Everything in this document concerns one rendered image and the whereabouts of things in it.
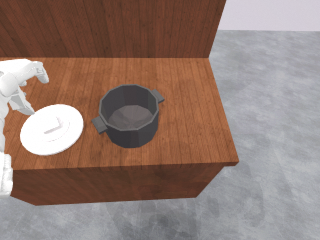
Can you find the robot left hand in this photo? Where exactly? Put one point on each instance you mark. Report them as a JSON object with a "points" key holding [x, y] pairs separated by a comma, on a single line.
{"points": [[22, 70]]}

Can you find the left robot upper arm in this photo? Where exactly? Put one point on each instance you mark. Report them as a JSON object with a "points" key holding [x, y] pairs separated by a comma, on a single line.
{"points": [[6, 175]]}

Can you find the left robot forearm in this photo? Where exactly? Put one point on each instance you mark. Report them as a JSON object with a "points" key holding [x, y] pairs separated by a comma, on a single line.
{"points": [[8, 85]]}

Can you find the pot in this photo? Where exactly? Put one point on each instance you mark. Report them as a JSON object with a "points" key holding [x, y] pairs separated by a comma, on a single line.
{"points": [[129, 115]]}

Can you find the knob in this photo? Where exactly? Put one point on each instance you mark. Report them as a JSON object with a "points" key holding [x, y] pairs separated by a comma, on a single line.
{"points": [[49, 124]]}

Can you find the table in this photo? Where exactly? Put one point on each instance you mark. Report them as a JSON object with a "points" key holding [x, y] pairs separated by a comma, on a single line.
{"points": [[88, 47]]}

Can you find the lid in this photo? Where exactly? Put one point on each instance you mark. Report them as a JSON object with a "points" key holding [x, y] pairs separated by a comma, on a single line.
{"points": [[36, 142]]}

